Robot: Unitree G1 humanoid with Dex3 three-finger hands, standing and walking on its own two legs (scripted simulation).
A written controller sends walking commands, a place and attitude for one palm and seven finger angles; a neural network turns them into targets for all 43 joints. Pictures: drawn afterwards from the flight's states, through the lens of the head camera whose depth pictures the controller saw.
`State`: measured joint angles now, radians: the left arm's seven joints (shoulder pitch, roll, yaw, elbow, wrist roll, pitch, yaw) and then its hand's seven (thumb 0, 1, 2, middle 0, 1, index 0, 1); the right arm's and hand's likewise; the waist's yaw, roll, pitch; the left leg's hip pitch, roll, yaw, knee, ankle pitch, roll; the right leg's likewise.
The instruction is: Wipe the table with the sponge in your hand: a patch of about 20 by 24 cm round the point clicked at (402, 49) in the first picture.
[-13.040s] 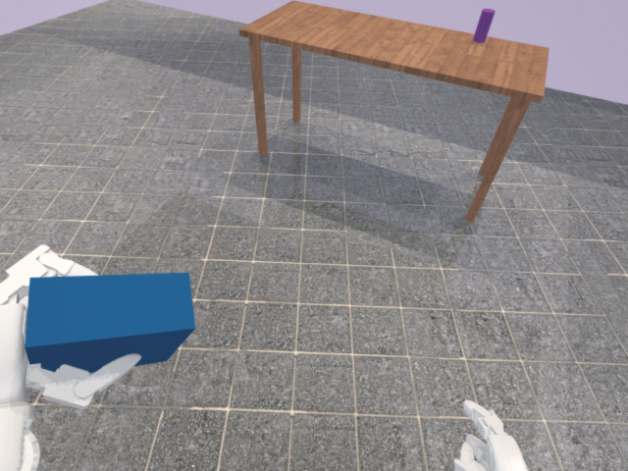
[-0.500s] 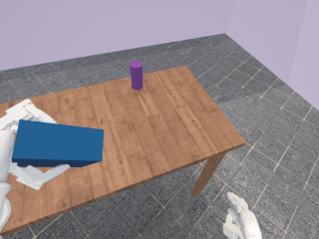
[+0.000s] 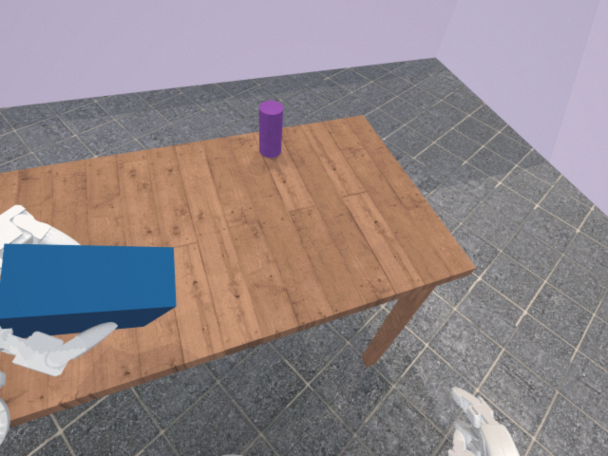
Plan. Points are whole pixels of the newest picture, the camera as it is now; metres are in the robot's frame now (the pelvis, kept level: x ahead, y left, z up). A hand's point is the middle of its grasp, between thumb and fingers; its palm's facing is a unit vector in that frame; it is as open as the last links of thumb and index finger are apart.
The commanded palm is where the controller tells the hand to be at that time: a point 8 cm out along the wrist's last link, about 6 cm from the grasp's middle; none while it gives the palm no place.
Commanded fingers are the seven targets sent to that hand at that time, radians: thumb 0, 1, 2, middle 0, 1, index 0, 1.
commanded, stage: come to a stop and stand still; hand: left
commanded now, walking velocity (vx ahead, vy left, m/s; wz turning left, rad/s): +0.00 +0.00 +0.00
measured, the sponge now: (113, 293) +0.24 +0.23 +0.13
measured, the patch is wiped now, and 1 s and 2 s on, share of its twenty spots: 0.00 0.00 0.00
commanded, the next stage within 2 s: look again from close up in 0.44 s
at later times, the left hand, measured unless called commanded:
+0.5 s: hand (43, 297) +0.21 +0.27 +0.16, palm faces +0.35 -0.85 -0.39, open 10.0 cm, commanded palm +0.15 +0.30 +0.18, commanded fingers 0.00 0.10 1.30 -1.20 -1.60 -1.20 -1.60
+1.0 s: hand (72, 300) +0.21 +0.24 +0.16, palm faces +0.31 -0.87 -0.39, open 10.0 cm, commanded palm +0.16 +0.28 +0.18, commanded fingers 0.00 0.10 1.30 -1.20 -1.60 -1.20 -1.60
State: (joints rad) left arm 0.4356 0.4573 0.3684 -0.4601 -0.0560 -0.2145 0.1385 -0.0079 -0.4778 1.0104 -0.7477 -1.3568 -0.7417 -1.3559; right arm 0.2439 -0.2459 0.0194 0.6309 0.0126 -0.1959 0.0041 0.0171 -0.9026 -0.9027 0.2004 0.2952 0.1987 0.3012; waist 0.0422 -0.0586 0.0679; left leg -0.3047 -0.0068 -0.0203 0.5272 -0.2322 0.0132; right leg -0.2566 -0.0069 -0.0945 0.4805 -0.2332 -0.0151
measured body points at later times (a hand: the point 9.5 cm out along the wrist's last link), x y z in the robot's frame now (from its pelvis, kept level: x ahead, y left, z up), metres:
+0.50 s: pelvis -0.02 +0.03 +0.00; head +0.00 +0.05 +0.45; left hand +0.19 +0.31 +0.18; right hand +0.16 -0.19 -0.06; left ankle +0.03 +0.11 -0.74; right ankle +0.01 -0.11 -0.74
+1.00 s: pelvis -0.02 +0.01 +0.00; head -0.01 +0.02 +0.45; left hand +0.19 +0.29 +0.18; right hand +0.15 -0.22 -0.06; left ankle +0.03 +0.11 -0.74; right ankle +0.01 -0.11 -0.74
